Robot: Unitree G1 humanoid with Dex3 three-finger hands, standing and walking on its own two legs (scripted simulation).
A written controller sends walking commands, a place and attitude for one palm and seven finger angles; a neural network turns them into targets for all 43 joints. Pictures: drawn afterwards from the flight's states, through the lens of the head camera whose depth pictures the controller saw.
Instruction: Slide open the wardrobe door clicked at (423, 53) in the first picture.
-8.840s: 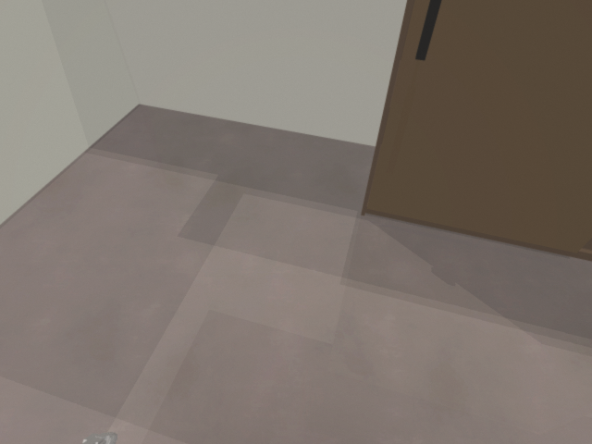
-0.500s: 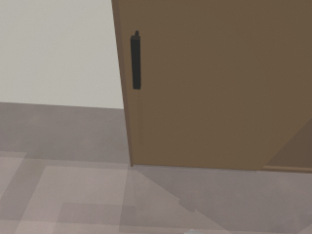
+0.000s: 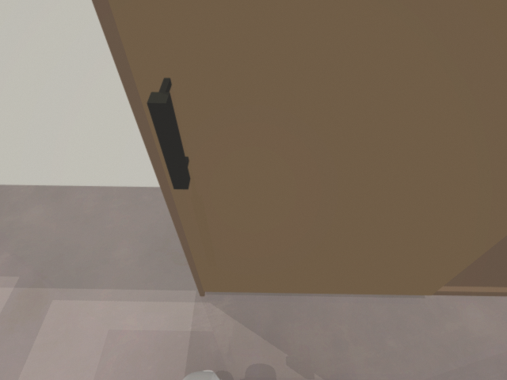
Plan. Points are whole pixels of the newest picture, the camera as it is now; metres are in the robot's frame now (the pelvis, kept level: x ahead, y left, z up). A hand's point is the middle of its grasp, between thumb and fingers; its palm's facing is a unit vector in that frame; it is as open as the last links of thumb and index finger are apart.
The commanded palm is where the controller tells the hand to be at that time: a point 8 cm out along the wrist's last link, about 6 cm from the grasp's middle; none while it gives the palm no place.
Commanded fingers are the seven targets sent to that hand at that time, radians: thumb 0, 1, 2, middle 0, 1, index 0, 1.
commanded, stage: come to a stop and stand still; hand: left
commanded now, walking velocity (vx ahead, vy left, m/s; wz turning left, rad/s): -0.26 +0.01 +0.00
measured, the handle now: (174, 137) +0.48 +0.18 +0.11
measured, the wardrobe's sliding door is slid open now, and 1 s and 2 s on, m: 0.00 0.00 0.00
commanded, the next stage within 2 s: look again from close up in 1.48 s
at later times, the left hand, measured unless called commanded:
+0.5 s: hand out of the picture +0.03 +0.17 -0.18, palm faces +0.02 -0.96 -0.26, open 7.4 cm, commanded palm none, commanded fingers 0.00 0.90 0.90 -0.20 -0.30 -0.20 -0.30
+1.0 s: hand out of the picture -0.07 +0.14 -0.18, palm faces +0.06 -0.98 -0.21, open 7.4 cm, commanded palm none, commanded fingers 0.00 0.90 0.90 -0.20 -0.30 -0.20 -0.30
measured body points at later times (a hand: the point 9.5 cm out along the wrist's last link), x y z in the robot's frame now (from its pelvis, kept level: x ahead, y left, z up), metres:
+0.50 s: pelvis -0.03 -0.02 -0.02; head -0.04 -0.03 +0.43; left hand +0.03 +0.22 -0.16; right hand +0.06 -0.27 -0.16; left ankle +0.05 +0.09 -0.73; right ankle -0.02 -0.15 -0.74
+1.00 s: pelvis -0.09 -0.04 -0.01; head -0.11 -0.04 +0.44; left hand -0.07 +0.20 -0.16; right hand -0.12 -0.26 -0.17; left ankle -0.02 +0.07 -0.74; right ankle -0.02 -0.14 -0.73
